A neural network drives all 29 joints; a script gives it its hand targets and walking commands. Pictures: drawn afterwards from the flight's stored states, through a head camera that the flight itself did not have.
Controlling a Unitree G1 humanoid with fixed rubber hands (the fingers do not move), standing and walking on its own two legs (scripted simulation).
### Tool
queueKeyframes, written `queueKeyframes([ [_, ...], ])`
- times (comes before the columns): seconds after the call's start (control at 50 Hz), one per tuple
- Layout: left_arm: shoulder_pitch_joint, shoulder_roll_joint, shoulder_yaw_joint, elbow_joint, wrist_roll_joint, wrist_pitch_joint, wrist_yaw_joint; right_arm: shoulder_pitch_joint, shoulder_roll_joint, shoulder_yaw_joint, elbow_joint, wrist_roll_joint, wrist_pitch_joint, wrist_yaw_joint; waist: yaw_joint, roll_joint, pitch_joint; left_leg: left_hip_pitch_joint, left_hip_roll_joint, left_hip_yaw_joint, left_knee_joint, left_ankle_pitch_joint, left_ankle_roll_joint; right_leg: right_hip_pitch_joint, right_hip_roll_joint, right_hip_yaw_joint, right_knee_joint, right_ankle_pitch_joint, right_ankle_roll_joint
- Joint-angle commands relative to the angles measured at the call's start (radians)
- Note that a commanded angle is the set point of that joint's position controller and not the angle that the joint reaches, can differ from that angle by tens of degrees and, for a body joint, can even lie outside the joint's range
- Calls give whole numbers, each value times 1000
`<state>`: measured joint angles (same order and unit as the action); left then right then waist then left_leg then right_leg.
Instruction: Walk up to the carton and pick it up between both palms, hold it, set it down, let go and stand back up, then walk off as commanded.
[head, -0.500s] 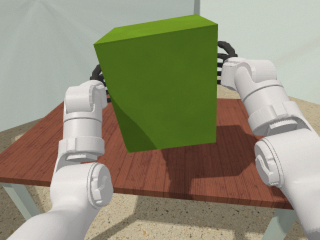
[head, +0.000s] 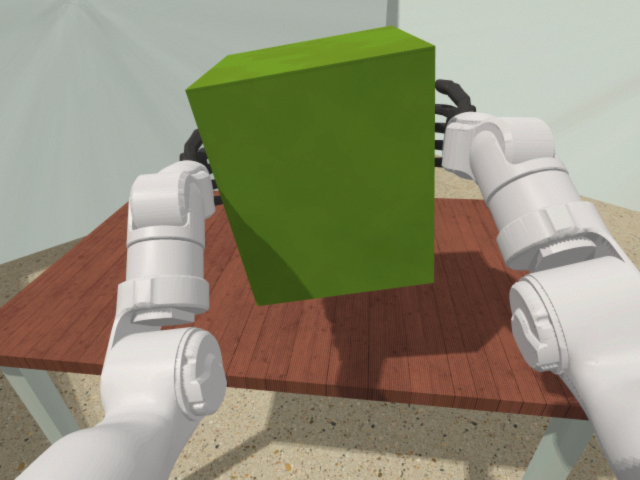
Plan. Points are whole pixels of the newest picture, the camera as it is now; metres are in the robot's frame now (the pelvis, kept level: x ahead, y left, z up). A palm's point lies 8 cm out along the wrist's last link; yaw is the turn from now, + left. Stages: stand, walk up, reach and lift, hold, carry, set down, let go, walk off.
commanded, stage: hold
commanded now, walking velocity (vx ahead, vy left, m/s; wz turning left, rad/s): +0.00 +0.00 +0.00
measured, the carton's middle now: (325, 163) +0.39 +0.00 +0.30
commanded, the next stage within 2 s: none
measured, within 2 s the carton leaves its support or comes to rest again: neither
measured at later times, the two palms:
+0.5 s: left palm (196, 181) +0.37 +0.15 +0.29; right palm (457, 140) +0.37 -0.15 +0.33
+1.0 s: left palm (196, 184) +0.37 +0.15 +0.29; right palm (455, 141) +0.37 -0.14 +0.33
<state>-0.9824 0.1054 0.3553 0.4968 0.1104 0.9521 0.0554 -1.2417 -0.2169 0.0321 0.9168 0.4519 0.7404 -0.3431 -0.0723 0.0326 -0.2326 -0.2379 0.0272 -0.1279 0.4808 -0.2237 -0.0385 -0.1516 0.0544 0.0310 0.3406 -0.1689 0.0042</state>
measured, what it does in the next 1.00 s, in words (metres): stands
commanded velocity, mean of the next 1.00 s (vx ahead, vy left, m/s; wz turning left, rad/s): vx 0.00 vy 0.00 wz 0.00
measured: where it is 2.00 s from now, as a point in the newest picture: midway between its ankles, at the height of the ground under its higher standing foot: outside the picture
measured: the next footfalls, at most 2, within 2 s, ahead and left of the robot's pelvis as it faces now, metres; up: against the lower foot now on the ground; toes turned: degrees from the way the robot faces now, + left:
none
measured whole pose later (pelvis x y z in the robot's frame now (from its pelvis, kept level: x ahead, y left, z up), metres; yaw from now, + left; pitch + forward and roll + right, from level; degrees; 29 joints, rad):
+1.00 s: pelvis +0.00 +0.00 +0.00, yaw +0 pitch -1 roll -2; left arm -1.01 0.12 0.35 0.55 0.11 0.94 0.05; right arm -1.26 -0.22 0.03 0.95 0.44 0.74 -0.34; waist -0.07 0.03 -0.23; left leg -0.25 0.02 -0.13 0.48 -0.22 -0.04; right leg -0.17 0.06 0.03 0.34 -0.16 0.00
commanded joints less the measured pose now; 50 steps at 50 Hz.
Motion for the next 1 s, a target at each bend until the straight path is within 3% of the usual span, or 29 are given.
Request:
queueKeyframes([
  [0.0,-1179,-601,-374,-237,-204,-133,-113,-961,722,101,-438,245,-33,197,-13,48,-416,149,-51,48,-70,267,-38,121,41,-6,-36,217,53],
  [0.02,-1165,-571,-332,-184,-180,-136,-118,-941,728,94,-397,236,-25,196,-6,41,-373,130,-59,53,-76,230,-32,110,33,-2,-46,179,56],
  [0.04,-1164,-602,-362,-216,-200,-137,-114,-952,720,98,-414,241,-28,200,-14,54,-394,132,-54,48,-66,270,-37,118,40,1,-38,210,48],
  [0.06,-1178,-587,-352,-197,-196,-140,-117,-955,723,92,-400,237,-27,198,-14,45,-374,121,-60,53,-71,227,-33,107,37,-4,-44,178,54],
  [0.16,-1181,-597,-352,-219,-210,-153,-110,-997,767,131,-489,257,-41,198,10,26,-468,153,-64,50,-50,303,-29,135,39,-4,-33,246,60],
  [0.22,-1164,-583,-336,-192,-204,-148,-114,-972,741,104,-455,237,-35,193,2,16,-418,143,-63,54,-64,272,-28,125,38,-2,-45,220,60],
  [0.24,-1181,-598,-354,-208,-203,-146,-112,-962,730,91,-435,234,-33,194,-13,42,-414,148,-57,53,-70,262,-34,111,40,-5,-40,210,55],
  [0.3,-1198,-598,-358,-191,-213,-150,-113,-1002,734,88,-437,231,-41,199,-6,27,-419,139,-52,48,-73,238,-34,98,42,-8,-44,168,46],
  [0.36,-1208,-588,-346,-222,-218,-155,-112,-990,752,111,-447,239,-35,195,3,19,-435,135,-62,60,-65,256,-25,124,35,-3,-41,206,58],
  [0.4,-1204,-575,-334,-166,-208,-151,-114,-994,732,96,-422,226,-30,194,-2,6,-407,128,-63,58,-75,220,-24,106,37,-3,-48,169,61],
  [0.42,-1201,-590,-355,-220,-215,-151,-113,-964,731,94,-432,237,-34,193,-16,36,-437,142,-57,51,-68,244,-31,107,38,-7,-39,199,55],
  [0.44,-1221,-581,-347,-217,-223,-160,-111,-992,753,104,-451,238,-36,194,-1,13,-459,146,-59,54,-70,245,-26,111,41,-9,-39,198,56],
  [0.46,-1206,-596,-360,-220,-224,-155,-111,-977,733,95,-445,236,-37,193,-16,30,-454,151,-57,50,-68,265,-32,118,43,-10,-40,214,51],
  [0.48,-1204,-603,-364,-221,-233,-156,-107,-997,742,106,-463,245,-41,194,-4,38,-461,154,-59,52,-62,279,-30,115,45,-11,-38,224,54],
  [0.52,-1175,-606,-394,-279,-241,-150,-107,-955,722,120,-507,257,-38,187,-28,59,-509,189,-60,52,-43,355,-41,152,44,-5,-28,323,56],
  [0.56,-1179,-600,-366,-211,-221,-145,-110,-966,708,89,-445,242,-34,187,-28,55,-441,159,-60,50,-62,272,-41,112,36,2,-45,220,57],
  [0.58,-1144,-599,-345,-172,-202,-142,-115,-976,710,95,-443,236,-35,186,-9,36,-399,128,-59,52,-66,246,-31,112,33,6,-48,199,53],
  [0.64,-1162,-582,-329,-191,-187,-138,-119,-980,727,103,-421,236,-35,193,11,28,-394,120,-59,58,-75,230,-23,124,30,4,-44,180,57],
  [0.66,-1161,-595,-337,-195,-190,-142,-118,-961,722,96,-423,238,-34,193,-4,36,-388,125,-56,55,-72,229,-28,125,27,6,-43,181,55],
  [0.72,-1210,-594,-370,-263,-216,-148,-109,-971,736,112,-444,261,-42,195,-6,69,-459,150,-57,50,-50,287,-36,130,32,-4,-29,244,53],
  [0.74,-1206,-587,-350,-205,-200,-146,-112,-972,735,99,-412,250,-38,194,-7,62,-414,142,-64,53,-61,259,-36,108,33,-5,-37,199,56],
  [0.84,-1221,-598,-369,-232,-210,-147,-110,-987,731,95,-434,243,-38,196,-13,49,-419,148,-54,53,-67,253,-35,108,38,-6,-43,197,54],
  [0.9,-1182,-602,-347,-167,-198,-148,-110,-989,726,87,-409,238,-40,199,0,38,-403,131,-52,46,-73,230,-35,96,37,-6,-45,165,50],
  [0.98,-1209,-608,-371,-250,-225,-158,-104,-961,731,99,-448,254,-43,198,-12,63,-478,156,-56,48,-56,277,-41,126,37,-3,-31,227,50],
])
